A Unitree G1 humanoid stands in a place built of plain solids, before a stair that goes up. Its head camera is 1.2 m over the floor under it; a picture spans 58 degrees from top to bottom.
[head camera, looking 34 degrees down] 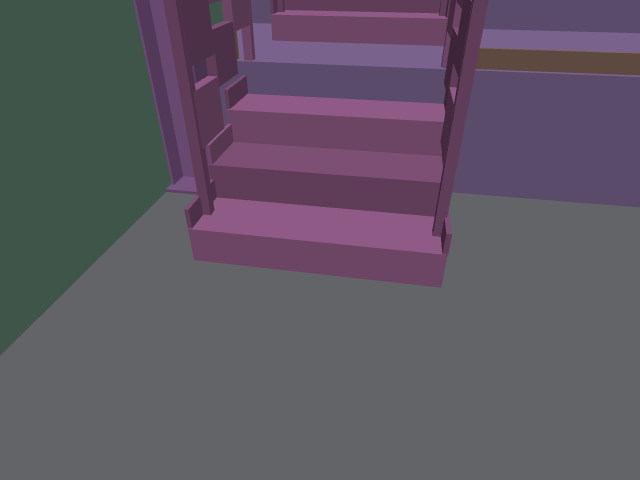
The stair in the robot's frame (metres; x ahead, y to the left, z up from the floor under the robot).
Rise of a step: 0.17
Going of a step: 0.30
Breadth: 1.12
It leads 10 degrees to the right of straight ahead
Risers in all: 4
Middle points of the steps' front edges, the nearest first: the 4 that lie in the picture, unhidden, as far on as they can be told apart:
1.51 0.03 0.17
1.81 -0.02 0.35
2.10 -0.07 0.52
2.40 -0.12 0.69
